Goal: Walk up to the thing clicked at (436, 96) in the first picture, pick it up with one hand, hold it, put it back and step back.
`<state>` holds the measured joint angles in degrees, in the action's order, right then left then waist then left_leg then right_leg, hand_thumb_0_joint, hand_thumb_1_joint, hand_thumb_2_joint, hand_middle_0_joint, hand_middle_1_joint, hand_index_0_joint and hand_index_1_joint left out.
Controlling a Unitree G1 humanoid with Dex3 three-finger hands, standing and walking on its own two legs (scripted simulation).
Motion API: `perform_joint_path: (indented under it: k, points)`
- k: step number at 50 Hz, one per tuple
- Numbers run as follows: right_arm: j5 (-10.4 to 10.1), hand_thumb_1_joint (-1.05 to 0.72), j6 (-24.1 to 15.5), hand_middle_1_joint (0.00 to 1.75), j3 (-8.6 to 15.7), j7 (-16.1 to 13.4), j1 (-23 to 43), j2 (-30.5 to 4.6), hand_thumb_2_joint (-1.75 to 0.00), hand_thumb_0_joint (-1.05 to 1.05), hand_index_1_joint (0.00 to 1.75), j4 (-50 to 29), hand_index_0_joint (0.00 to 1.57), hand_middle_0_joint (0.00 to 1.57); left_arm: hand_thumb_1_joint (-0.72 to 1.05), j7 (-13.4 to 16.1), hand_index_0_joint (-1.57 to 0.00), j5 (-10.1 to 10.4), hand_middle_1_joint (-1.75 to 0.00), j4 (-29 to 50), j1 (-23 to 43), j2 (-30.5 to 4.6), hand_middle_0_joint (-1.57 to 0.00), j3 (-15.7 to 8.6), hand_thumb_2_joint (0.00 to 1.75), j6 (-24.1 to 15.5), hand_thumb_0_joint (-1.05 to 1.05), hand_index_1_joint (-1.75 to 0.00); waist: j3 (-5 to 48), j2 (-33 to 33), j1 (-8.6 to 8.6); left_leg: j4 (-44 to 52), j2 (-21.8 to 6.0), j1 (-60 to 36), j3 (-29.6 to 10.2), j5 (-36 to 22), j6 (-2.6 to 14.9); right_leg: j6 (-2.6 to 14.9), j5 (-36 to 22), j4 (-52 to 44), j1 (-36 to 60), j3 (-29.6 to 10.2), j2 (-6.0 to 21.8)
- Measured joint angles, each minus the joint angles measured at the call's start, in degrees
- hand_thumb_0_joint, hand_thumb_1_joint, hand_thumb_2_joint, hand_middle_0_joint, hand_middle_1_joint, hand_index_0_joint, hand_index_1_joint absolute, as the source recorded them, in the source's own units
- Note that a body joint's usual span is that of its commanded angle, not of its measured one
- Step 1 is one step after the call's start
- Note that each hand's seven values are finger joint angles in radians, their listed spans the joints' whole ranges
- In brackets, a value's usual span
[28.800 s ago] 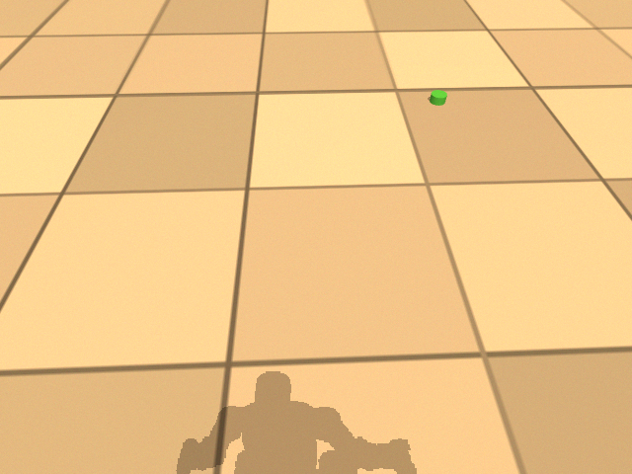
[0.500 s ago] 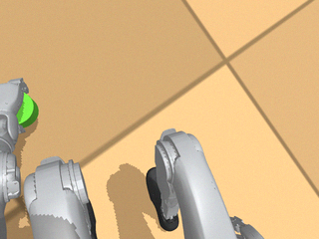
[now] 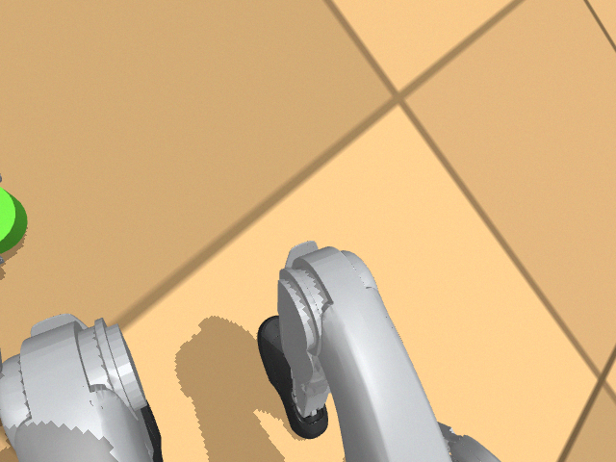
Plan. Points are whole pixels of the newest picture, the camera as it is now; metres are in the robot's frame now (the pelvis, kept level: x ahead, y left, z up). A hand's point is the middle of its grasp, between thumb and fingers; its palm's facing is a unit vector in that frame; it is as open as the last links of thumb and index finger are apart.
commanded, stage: rest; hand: left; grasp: from above
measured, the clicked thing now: out of the picture +0.45 +0.27 -0.25
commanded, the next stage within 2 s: open in 0.82 s
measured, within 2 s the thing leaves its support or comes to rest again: rests again in 0.46 s
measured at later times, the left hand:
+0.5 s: hand out of the picture +0.44 +0.27 -0.25, palm faces -0.45 -0.15 -0.88, open 11.2 cm
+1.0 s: hand out of the picture +0.44 +0.27 -0.25, palm faces -0.44 -0.14 -0.89, open 11.2 cm
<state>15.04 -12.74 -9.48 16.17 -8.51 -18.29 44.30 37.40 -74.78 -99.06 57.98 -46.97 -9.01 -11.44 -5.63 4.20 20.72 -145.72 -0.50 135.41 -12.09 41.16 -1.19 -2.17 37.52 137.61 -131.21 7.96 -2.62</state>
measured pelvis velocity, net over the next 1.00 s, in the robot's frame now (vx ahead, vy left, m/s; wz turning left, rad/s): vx -0.01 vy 0.00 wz -0.04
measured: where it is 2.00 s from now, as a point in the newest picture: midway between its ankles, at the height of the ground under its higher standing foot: (228, 434)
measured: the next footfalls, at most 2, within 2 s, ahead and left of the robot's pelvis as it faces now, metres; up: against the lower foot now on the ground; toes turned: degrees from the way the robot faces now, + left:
none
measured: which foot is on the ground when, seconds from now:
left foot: down 0.00-1.00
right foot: down 0.00-1.00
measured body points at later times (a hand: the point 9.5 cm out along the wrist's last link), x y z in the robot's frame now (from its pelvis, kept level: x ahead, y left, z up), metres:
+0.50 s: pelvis +0.00 +0.00 +0.00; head +0.27 +0.10 +0.34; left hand +0.46 +0.28 -0.20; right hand +0.02 -0.25 -0.06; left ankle +0.06 +0.13 -0.27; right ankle +0.11 -0.12 -0.26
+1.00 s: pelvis -0.01 +0.00 +0.00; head +0.27 +0.11 +0.34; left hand +0.46 +0.28 -0.20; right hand +0.02 -0.25 -0.05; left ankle +0.06 +0.13 -0.27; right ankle +0.11 -0.12 -0.26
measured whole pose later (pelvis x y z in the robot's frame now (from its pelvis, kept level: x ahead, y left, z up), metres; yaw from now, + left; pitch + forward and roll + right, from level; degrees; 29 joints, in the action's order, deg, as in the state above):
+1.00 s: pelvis -0.01 +0.00 +0.00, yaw -2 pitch +27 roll -13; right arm 15.8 -18.7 -15.1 19.6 -5.2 -20.7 41.6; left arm 41.0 -72.9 -104.2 60.3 -53.3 -7.6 -10.8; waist -10.7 7.4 23.4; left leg -146.7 -0.9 133.7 -14.7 41.3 -0.8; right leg -3.0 36.4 136.2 -128.6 10.0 -3.7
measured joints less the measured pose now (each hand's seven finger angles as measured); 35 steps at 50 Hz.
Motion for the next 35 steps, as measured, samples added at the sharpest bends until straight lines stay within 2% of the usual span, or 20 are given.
perform_joint_path:
  k: [5, 10, 18, 35]
  points:
    - [0.5, -0.9, -1.2, 0.3, -0.8, 0.8, 0.3, -0.4, -0.89, 0.0, 0.3, -0.3, 0.2, 0.2, -0.15, 1.3, -0.53, -0.8, -0.77, -1.7, 0.5, -1.1, -0.56, -0.8, 0.62, 0.1, 0.01, -0.74, -0.5, 0.6, 0.81, -0.5, 0.0, -0.2, -0.4, 0.0, 0.06, -0.14, -0.1, 0.1, 0.4, 0.3, -0.1]
    - [0.9, -0.9, -2.3, 0.3, -1.6, 1.5, 0.7, -0.8, -0.9, 0.0, 0.3, -0.5, 0.2, 0.2, -0.15, 1.9, -0.53, -0.5, -0.76, -3.0, 1.0, -2.3, -0.56, -0.9, 0.62, 0.7, 0.01, -0.73, -1.3, 0.9, 1.4, -0.9, 0.0, -0.2, -0.8, 0.0, 0.17, -0.35, -0.3, 0.1, 0.7, 0.6, -0.3]
    - [1.0, -0.91, -3.7, 0.3, -2.6, 2.3, 1.0, -1.0, -0.9, 0.0, 0.3, -0.6, 0.2, 0.2, -0.15, 1.8, -0.53, 0.4, -0.76, -3.8, 1.3, -3.3, -0.56, 0.2, 0.62, 0.7, 0.01, -0.73, -2.3, 1.4, 1.63, -1.1, -0.1, -0.5, -1.2, 0.1, 0.26, -0.53, -0.4, -0.1, 1.0, 1.0, -0.5]
    - [1.2, -0.91, -5.8, 0.3, -4.3, 3.7, 2.4, -1.8, -0.9, 0.0, 0.3, -1.3, 0.19, 0.2, -0.15, 3.5, -0.54, 0.5, -0.76, -4.2, 1.8, -5.0, -0.56, 0.9, 0.62, 0.6, 0.01, -0.72, -3.9, 2.8, 2.2, -1.3, -0.1, -1.2, -2.3, 0.5, 0.19, -0.67, -0.5, -0.7, 2.1, 1.8, -0.7]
